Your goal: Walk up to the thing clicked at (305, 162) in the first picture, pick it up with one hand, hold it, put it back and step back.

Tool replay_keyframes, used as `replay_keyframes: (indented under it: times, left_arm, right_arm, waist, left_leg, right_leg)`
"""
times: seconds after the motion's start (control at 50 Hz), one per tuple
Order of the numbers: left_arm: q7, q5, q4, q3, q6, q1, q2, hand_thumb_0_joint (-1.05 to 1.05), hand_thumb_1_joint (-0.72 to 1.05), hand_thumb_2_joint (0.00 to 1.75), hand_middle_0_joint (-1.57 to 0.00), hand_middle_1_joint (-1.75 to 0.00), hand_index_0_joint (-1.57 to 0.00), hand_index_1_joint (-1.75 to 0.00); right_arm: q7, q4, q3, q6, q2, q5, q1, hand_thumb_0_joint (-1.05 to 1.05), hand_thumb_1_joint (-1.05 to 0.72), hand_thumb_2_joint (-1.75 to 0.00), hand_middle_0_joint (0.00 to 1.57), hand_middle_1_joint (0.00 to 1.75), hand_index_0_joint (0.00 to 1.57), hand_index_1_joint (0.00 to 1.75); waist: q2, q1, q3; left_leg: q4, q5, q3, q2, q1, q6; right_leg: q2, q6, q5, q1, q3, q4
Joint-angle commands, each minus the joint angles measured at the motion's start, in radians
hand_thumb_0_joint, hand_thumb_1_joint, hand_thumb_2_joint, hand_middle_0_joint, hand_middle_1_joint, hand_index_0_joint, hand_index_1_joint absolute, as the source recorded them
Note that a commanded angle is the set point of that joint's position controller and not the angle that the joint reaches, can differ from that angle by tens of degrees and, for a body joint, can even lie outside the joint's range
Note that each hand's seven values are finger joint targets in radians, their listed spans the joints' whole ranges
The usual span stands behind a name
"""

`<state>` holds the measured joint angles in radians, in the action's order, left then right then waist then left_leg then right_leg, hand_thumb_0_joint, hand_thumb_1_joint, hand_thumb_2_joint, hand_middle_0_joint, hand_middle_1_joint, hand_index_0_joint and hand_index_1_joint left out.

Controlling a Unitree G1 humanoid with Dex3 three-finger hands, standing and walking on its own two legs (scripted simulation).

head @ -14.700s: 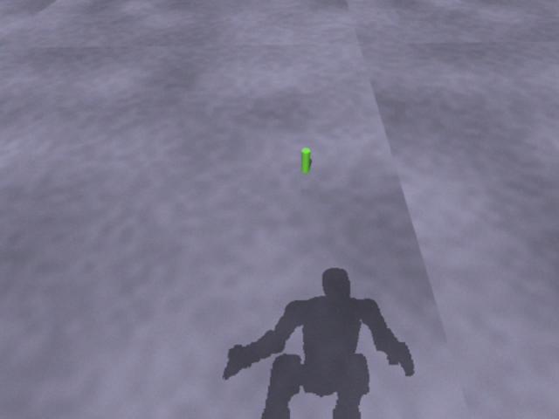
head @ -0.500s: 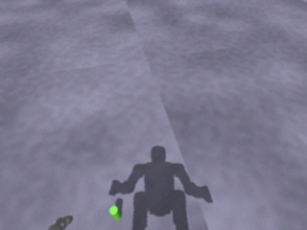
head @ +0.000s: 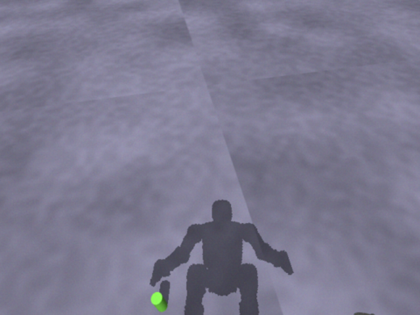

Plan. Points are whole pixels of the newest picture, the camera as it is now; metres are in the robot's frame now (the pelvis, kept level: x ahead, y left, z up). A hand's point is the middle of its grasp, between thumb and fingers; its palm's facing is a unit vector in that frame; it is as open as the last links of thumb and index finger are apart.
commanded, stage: stand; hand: left
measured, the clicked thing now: (159, 302) +0.31 +0.26 -0.71
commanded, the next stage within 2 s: walk up in 0.18 s
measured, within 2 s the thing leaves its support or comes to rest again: neither
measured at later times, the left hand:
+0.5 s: hand out of the picture +0.07 +0.30 -0.17, palm faces -0.04 -0.92 -0.40, open 7.4 cm
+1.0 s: hand out of the picture -0.11 +0.29 -0.17, palm faces -0.07 -0.92 -0.39, open 7.4 cm
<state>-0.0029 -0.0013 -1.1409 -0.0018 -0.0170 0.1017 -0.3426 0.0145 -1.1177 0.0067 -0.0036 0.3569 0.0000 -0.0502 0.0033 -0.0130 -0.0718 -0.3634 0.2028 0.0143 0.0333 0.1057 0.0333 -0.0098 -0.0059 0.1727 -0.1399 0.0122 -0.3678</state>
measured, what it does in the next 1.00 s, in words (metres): walks backwards: left foot, then right foot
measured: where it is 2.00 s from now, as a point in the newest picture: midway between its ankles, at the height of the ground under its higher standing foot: outside the picture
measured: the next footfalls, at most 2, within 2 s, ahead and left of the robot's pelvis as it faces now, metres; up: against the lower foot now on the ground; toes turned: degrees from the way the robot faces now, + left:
left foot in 0.52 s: -0.07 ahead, +0.15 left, +0.00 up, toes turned +1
right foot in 0.92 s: -0.20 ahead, -0.10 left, +0.00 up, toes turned -1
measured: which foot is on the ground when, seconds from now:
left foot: down 0.00-0.34, up 0.36-0.50, down 0.52-0.94, up 0.96-1.00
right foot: down 0.00-0.54, up 0.56-0.90, down 0.92-1.00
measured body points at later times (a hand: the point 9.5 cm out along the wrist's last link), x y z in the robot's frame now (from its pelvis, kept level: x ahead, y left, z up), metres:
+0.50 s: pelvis -0.08 +0.03 -0.03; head +0.00 +0.03 +0.41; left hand +0.07 +0.34 -0.15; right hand +0.01 -0.31 -0.14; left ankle -0.10 +0.14 -0.73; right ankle +0.02 -0.12 -0.75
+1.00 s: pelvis -0.22 +0.03 -0.03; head -0.16 +0.02 +0.41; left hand -0.10 +0.34 -0.15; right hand -0.11 -0.30 -0.15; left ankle -0.13 +0.14 -0.73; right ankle -0.24 -0.10 -0.75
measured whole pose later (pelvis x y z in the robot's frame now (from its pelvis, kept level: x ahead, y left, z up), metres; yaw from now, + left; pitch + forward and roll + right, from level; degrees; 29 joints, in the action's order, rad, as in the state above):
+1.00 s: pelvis -0.22 +0.03 -0.03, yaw -4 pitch -3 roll -1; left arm 0.00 -0.02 -0.87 -0.07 0.05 0.15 -0.37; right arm -0.02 -0.88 0.05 0.06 0.40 0.00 -0.08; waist 0.04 -0.01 -0.20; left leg -0.85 0.42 0.03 0.01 0.47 -0.01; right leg 0.03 0.01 0.39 -0.25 -0.03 -0.69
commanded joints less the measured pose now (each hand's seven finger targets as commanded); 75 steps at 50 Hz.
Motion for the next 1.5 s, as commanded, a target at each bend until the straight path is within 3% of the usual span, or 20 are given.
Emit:
replay_keyframes:
  times: [0.0, 0.14, 0.22, 0.3, 0.36, 0.48, 0.52, 0.56, 0.62, 0.78, 0.9, 0.94, 0.96, 1.04, 1.16, 1.22, 1.24, 1.3, 1.44, 1.48]
  left_arm:
    - [0.009, -0.003, 0.051, -0.035, -0.024, -0.051, -0.221, 0.00, 0.90, 0.90, -0.20, -0.30, -0.20, -0.30]
    - [0.011, -0.006, 0.041, -0.040, -0.018, -0.072, -0.217, 0.00, 0.90, 0.90, -0.20, -0.30, -0.20, -0.30]
    - [0.016, 0.019, 0.120, -0.073, 0.020, -0.057, -0.270, 0.00, 0.90, 0.90, -0.20, -0.30, -0.20, -0.30]
    - [0.013, 0.004, 0.188, -0.088, 0.043, -0.083, -0.297, 0.00, 0.90, 0.90, -0.20, -0.30, -0.20, -0.30]
    - [0.019, -0.021, 0.254, -0.104, 0.051, -0.146, -0.337, 0.00, 0.90, 0.90, -0.20, -0.30, -0.20, -0.30]
    - [0.024, -0.016, 0.324, -0.095, 0.075, -0.159, -0.290, 0.00, 0.90, 0.90, -0.20, -0.30, -0.20, -0.30]
    - [0.030, 0.003, 0.332, -0.081, 0.085, -0.064, -0.192, 0.00, 0.90, 0.90, -0.20, -0.30, -0.20, -0.30]
    - [0.048, -0.013, 0.329, -0.108, 0.090, -0.136, -0.264, 0.00, 0.90, 0.90, -0.20, -0.30, -0.20, -0.30]
    - [0.042, 0.006, 0.306, -0.102, 0.086, -0.023, -0.260, 0.00, 0.90, 0.90, -0.20, -0.30, -0.20, -0.30]
    - [0.030, -0.011, 0.365, -0.114, 0.061, -0.012, -0.230, 0.00, 0.90, 0.90, -0.20, -0.30, -0.20, -0.30]
    - [0.019, -0.031, 0.299, -0.131, 0.046, 0.171, -0.245, 0.00, 0.90, 0.90, -0.20, -0.30, -0.20, -0.30]
    - [0.013, -0.034, 0.358, -0.163, 0.048, 0.063, -0.394, 0.00, 0.90, 0.90, -0.20, -0.30, -0.20, -0.30]
    - [0.016, -0.039, 0.390, -0.157, 0.040, 0.028, -0.376, 0.00, 0.90, 0.90, -0.20, -0.30, -0.20, -0.30]
    - [0.035, -0.042, 0.425, -0.138, 0.038, -0.044, -0.278, 0.00, 0.90, 0.90, -0.20, -0.30, -0.20, -0.30]
    - [0.016, -0.029, 0.411, -0.124, 0.055, 0.036, -0.267, 0.00, 0.90, 0.90, -0.20, -0.30, -0.20, -0.30]
    - [0.023, -0.017, 0.402, -0.118, 0.060, 0.000, -0.233, 0.00, 0.90, 0.90, -0.20, -0.30, -0.20, -0.30]
    - [0.024, -0.025, 0.393, -0.125, 0.061, -0.025, -0.252, 0.00, 0.90, 0.90, -0.20, -0.30, -0.20, -0.30]
    - [0.009, -0.005, 0.338, -0.124, 0.053, 0.092, -0.242, 0.00, 0.90, 0.90, -0.20, -0.30, -0.20, -0.30]
    - [-0.007, -0.024, 0.250, -0.118, 0.003, 0.142, -0.208, 0.00, 0.90, 0.90, -0.20, -0.30, -0.20, -0.30]
    - [0.003, -0.043, 0.244, -0.135, -0.014, 0.168, -0.300, 0.00, 0.90, 0.90, -0.20, -0.30, -0.20, -0.30]
  right_arm:
    - [-0.014, 0.041, 0.036, -0.019, 0.196, -0.004, 0.052, 0.00, -0.90, -0.90, 0.20, 0.30, 0.20, 0.30]
    - [-0.017, 0.027, 0.031, -0.022, 0.193, -0.008, 0.048, 0.00, -0.90, -0.90, 0.20, 0.30, 0.20, 0.30]
    - [-0.022, 0.081, 0.059, 0.007, 0.254, 0.030, 0.014, 0.00, -0.90, -0.90, 0.20, 0.30, 0.20, 0.30]
    - [-0.023, 0.135, 0.075, 0.034, 0.239, 0.021, -0.018, 0.00, -0.90, -0.90, 0.20, 0.30, 0.20, 0.30]
    - [-0.016, 0.163, 0.088, 0.059, 0.217, 0.002, -0.109, 0.00, -0.90, -0.90, 0.20, 0.30, 0.20, 0.30]
    - [-0.015, 0.182, 0.111, 0.038, 0.220, -0.015, -0.233, 0.00, -0.90, -0.90, 0.20, 0.30, 0.20, 0.30]
    - [-0.022, 0.241, 0.136, 0.022, 0.353, -0.056, -0.115, 0.00, -0.90, -0.90, 0.20, 0.30, 0.20, 0.30]
    - [-0.027, 0.272, 0.142, 0.014, 0.385, -0.036, -0.091, 0.00, -0.90, -0.90, 0.20, 0.30, 0.20, 0.30]
    - [-0.051, 0.296, 0.115, 0.005, 0.296, -0.037, -0.019, 0.00, -0.90, -0.90, 0.20, 0.30, 0.20, 0.30]
    - [-0.064, 0.295, 0.115, 0.016, 0.299, -0.027, -0.140, 0.00, -0.90, -0.90, 0.20, 0.30, 0.20, 0.30]
    - [-0.047, 0.318, 0.099, 0.037, 0.282, -0.004, -0.055, 0.00, -0.90, -0.90, 0.20, 0.30, 0.20, 0.30]
    - [-0.057, 0.339, 0.098, 0.040, 0.232, 0.007, -0.013, 0.00, -0.90, -0.90, 0.20, 0.30, 0.20, 0.30]
    - [-0.057, 0.330, 0.101, 0.043, 0.248, 0.006, -0.034, 0.00, -0.90, -0.90, 0.20, 0.30, 0.20, 0.30]
    - [-0.056, 0.305, 0.084, 0.021, 0.229, 0.012, -0.120, 0.00, -0.90, -0.90, 0.20, 0.30, 0.20, 0.30]
    - [-0.045, 0.269, 0.088, -0.014, 0.191, -0.022, -0.167, 0.00, -0.90, -0.90, 0.20, 0.30, 0.20, 0.30]
    - [-0.042, 0.291, 0.124, -0.031, 0.378, -0.036, -0.129, 0.00, -0.90, -0.90, 0.20, 0.30, 0.20, 0.30]
    - [-0.044, 0.290, 0.123, -0.040, 0.357, -0.040, -0.093, 0.00, -0.90, -0.90, 0.20, 0.30, 0.20, 0.30]
    - [-0.048, 0.299, 0.096, -0.049, 0.281, -0.041, -0.016, 0.00, -0.90, -0.90, 0.20, 0.30, 0.20, 0.30]
    - [-0.020, 0.287, 0.099, -0.020, 0.274, -0.037, -0.068, 0.00, -0.90, -0.90, 0.20, 0.30, 0.20, 0.30]
    - [-0.015, 0.313, 0.075, -0.014, 0.184, -0.016, -0.036, 0.00, -0.90, -0.90, 0.20, 0.30, 0.20, 0.30]
  waist:
    - [-0.002, 0.011, 0.104]
    - [0.001, 0.009, 0.103]
    - [-0.006, 0.018, 0.111]
    - [-0.094, 0.020, 0.190]
    - [-0.238, 0.030, 0.149]
    - [-0.134, 0.062, 0.132]
    - [0.221, -0.005, 0.100]
    - [0.157, 0.057, 0.096]
    - [0.114, -0.016, 0.100]
    - [0.146, 0.058, 0.131]
    - [0.086, -0.017, 0.175]
    - [-0.297, -0.037, 0.072]
    - [-0.240, -0.019, 0.047]
    - [-0.167, 0.019, 0.053]
    - [-0.161, 0.010, 0.110]
    - [0.143, 0.045, 0.105]
    - [0.089, 0.035, 0.044]
    - [0.123, -0.030, 0.038]
    - [0.146, -0.014, 0.059]
    - [-0.111, -0.039, 0.039]
  left_leg:
    - [0.064, -0.149, 0.066, 0.100, -0.015, -0.039]
    - [0.102, -0.115, 0.070, 0.103, 0.024, -0.039]
    - [-0.098, -0.425, 0.052, 0.086, 0.039, -0.077]
    - [-0.300, -0.203, 0.008, 0.000, 0.069, -0.070]
    - [-0.617, 0.345, 0.029, -0.069, 0.115, -0.071]
    - [-0.146, 0.058, -0.018, -0.050, 0.129, -0.051]
    - [-0.016, -0.369, 0.401, 0.249, 0.062, -0.154]
    - [0.000, -0.447, 0.466, 0.345, 0.212, -0.282]
    - [-0.131, -0.491, 0.229, 0.212, 0.065, -0.231]
    - [-0.187, -0.548, 0.228, 0.243, -0.081, -0.268]
    - [-0.259, -0.201, 0.173, 0.177, 0.197, -0.131]
    - [-0.660, 0.402, 0.022, -0.106, 0.310, -0.035]
    - [-0.786, 0.433, 0.127, -0.088, 0.303, -0.033]
    - [-0.747, 0.318, 0.099, -0.109, 0.319, -0.027]
    - [-0.012, 0.055, -0.049, -0.077, 0.120, -0.035]
    - [0.072, 0.022, 0.531, 0.376, 0.176, -0.284]
    - [0.089, 0.066, 0.508, 0.358, 0.274, -0.286]
    - [0.010, -0.020, 0.249, 0.224, 0.193, -0.217]
    - [-0.056, 0.300, 0.169, 0.137, 0.224, -0.155]
    - [-0.270, 0.333, 0.061, -0.016, 0.410, -0.045]
  right_leg:
    - [-0.118, 0.023, -0.165, 0.023, -0.103, 0.072]
    - [-0.111, 0.017, -0.120, 0.052, -0.091, 0.071]
    - [-0.107, 0.056, -0.391, -0.029, -0.063, -0.089]
    - [-0.211, 0.148, -0.354, -0.080, -0.155, -0.064]
    - [-0.369, 0.272, -0.265, -0.240, -0.289, 0.000]
    - [-0.199, 0.137, -0.176, -0.160, -0.162, -0.277]
    - [0.094, 0.036, 0.404, -0.395, -0.080, -0.587]
    - [0.113, 0.030, 0.463, -0.324, -0.245, -0.844]
    - [0.105, 0.023, 0.312, -0.415, -0.226, -0.928]
    - [0.051, -0.024, 0.354, -0.302, -0.100, -0.533]
    - [-0.027, 0.054, 0.032, 0.021, -0.098, -0.083]
    - [-0.373, 0.299, -0.129, -0.217, -0.524, 0.034]
    - [-0.394, 0.309, -0.189, -0.266, -0.523, 0.029]
    - [-0.217, 0.211, -0.410, -0.137, -0.225, -0.129]
    - [-0.162, 0.147, -0.180, -0.028, -0.183, -0.265]
    - [0.018, 0.017, 0.456, -0.270, -0.140, -0.575]
    - [0.018, 0.026, 0.424, -0.224, -0.206, -0.655]
    - [0.029, 0.032, 0.294, -0.237, -0.167, -0.643]
    - [0.039, 0.041, 0.198, 0.024, 0.002, -0.006]
    - [-0.146, 0.125, 0.453, 0.035, -0.386, 0.096]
